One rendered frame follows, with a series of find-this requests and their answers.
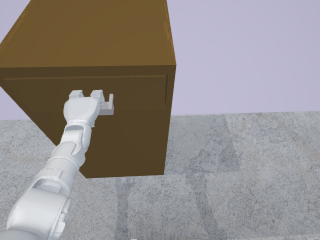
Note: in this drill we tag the cabinet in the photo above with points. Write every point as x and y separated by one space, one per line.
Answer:
74 38

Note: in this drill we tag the left robot upper arm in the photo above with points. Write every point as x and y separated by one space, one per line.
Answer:
42 215

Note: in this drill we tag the robot left hand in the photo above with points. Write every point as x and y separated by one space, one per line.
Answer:
83 109

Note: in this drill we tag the drawer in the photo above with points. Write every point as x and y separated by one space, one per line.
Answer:
129 91

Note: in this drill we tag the left robot forearm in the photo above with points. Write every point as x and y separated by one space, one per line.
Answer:
61 169

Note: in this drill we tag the handle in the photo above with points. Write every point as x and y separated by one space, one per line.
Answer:
107 108

